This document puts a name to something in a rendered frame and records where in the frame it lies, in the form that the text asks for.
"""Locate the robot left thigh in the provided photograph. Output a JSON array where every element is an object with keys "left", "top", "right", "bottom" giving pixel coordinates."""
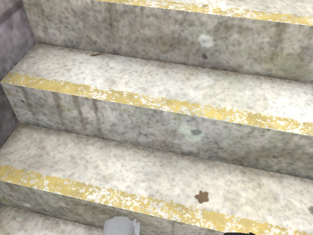
[{"left": 102, "top": 216, "right": 141, "bottom": 235}]

